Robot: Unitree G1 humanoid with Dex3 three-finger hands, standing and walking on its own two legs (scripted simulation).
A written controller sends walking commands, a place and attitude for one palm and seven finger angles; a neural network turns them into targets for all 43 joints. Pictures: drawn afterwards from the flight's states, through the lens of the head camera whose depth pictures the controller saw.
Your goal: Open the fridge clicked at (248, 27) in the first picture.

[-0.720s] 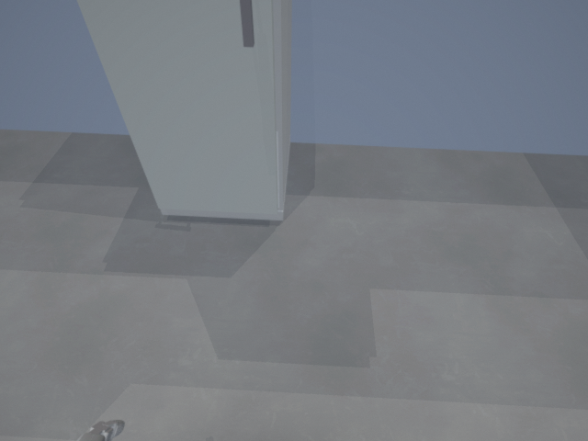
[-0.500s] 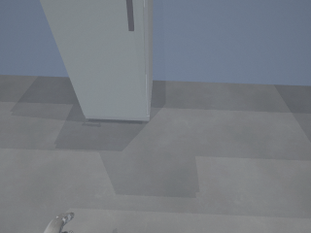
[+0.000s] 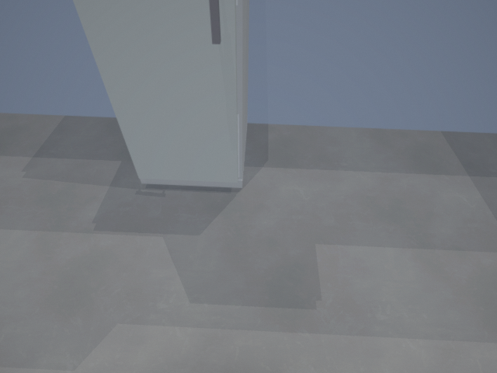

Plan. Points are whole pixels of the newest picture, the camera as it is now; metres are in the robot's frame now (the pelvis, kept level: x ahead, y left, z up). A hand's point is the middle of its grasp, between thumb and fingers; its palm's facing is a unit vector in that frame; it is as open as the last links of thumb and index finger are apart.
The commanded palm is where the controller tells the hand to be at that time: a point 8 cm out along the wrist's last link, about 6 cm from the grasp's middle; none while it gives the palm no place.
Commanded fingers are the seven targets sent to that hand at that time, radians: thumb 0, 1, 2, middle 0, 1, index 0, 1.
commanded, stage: stand and wait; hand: right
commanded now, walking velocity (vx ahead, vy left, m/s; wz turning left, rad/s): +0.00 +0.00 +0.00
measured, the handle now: out of the picture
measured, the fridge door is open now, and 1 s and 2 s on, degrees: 0 0 0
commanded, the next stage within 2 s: look at it before walking up in 0.10 s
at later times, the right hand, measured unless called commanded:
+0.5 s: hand out of the picture +0.07 -0.24 -0.16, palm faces -0.02 +0.94 -0.33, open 7.3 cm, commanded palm none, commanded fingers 0.00 -0.90 -0.90 0.20 0.30 0.20 0.30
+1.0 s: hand out of the picture +0.07 -0.24 -0.16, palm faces -0.04 +0.94 -0.33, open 7.3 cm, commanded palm none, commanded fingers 0.00 -0.90 -0.90 0.20 0.30 0.20 0.30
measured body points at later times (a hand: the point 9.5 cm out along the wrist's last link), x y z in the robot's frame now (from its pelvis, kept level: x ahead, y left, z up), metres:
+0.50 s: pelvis -0.01 +0.00 +0.00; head +0.00 +0.00 +0.45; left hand +0.07 +0.30 -0.13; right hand +0.07 -0.29 -0.13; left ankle +0.00 +0.12 -0.74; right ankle -0.01 -0.12 -0.74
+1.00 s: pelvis -0.01 +0.00 +0.00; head +0.00 +0.01 +0.45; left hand +0.08 +0.29 -0.14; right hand +0.07 -0.29 -0.14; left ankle +0.00 +0.12 -0.74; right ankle -0.01 -0.12 -0.74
